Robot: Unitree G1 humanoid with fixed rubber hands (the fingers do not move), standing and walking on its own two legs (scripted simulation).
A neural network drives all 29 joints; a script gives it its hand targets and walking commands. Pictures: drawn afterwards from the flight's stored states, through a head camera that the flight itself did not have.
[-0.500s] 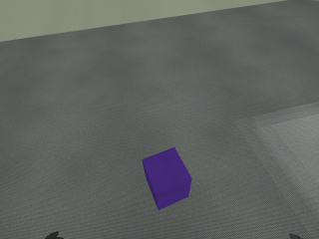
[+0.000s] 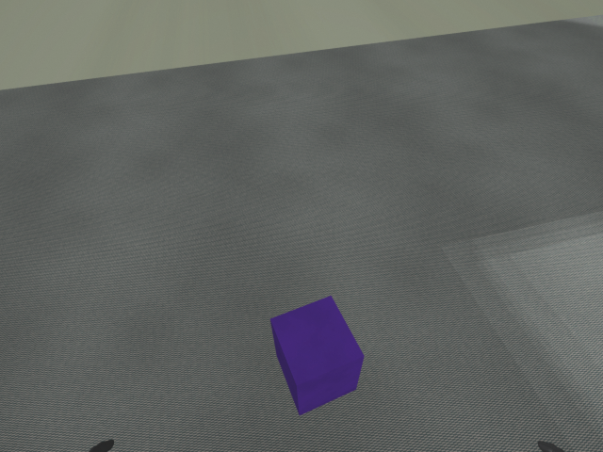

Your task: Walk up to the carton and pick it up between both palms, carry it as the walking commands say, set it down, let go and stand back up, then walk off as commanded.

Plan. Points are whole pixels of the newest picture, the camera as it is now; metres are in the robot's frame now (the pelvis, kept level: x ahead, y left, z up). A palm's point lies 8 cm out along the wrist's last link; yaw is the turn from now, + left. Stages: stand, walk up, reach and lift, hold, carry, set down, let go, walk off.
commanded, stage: walk up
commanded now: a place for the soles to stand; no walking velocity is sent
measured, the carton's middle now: (315, 355) +0.53 +0.01 -0.65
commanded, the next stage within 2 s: none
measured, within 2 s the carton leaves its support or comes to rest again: neither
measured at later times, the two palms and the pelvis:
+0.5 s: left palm out of the picture +0.12 +0.20 -0.11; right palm out of the picture +0.20 -0.48 -0.10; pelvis +0.08 -0.14 -0.03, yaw +12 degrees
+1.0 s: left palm out of the picture +0.08 +0.19 -0.10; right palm (557, 309) +0.39 -0.41 -0.11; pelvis +0.13 -0.17 -0.03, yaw +22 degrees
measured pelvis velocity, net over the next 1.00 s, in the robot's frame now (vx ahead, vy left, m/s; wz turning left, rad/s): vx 0.13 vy -0.17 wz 0.38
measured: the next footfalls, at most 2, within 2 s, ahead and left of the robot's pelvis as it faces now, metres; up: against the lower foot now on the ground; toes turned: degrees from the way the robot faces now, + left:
right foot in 0.30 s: +0.19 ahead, -0.28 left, +0.00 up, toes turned +24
left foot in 0.58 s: +0.14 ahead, -0.02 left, +0.00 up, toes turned +12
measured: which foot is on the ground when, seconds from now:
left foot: down 0.00-0.30, up 0.32-0.56, down 0.58-1.00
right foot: down 0.00-0.00, up 0.02-0.28, down 0.30-1.00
